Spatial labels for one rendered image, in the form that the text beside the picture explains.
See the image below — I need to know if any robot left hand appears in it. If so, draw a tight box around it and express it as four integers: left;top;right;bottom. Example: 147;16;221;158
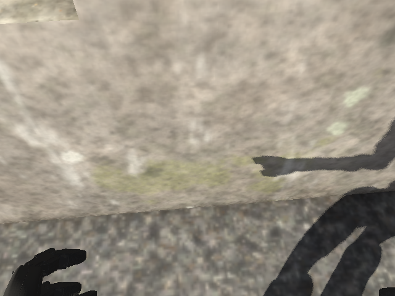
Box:
3;248;97;296

